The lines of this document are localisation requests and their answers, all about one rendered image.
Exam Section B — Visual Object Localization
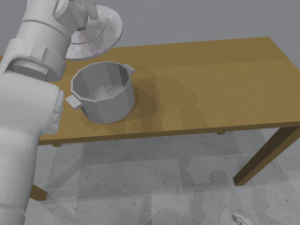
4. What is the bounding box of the left robot hand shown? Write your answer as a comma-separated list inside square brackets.
[72, 0, 98, 31]

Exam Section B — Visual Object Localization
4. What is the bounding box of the table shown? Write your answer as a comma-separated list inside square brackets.
[0, 37, 300, 202]

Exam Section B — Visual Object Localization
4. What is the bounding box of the robot left forearm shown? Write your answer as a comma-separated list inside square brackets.
[0, 0, 80, 83]

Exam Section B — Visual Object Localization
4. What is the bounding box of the left robot upper arm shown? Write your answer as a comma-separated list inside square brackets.
[0, 70, 65, 225]

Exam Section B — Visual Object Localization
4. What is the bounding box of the right robot hand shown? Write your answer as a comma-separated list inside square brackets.
[232, 213, 252, 225]

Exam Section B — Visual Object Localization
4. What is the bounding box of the pot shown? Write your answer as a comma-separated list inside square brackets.
[65, 61, 136, 124]

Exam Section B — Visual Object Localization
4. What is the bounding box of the knob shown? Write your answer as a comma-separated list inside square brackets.
[76, 3, 88, 24]

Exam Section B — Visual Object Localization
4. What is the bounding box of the lid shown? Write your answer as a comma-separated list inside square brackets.
[65, 5, 124, 62]

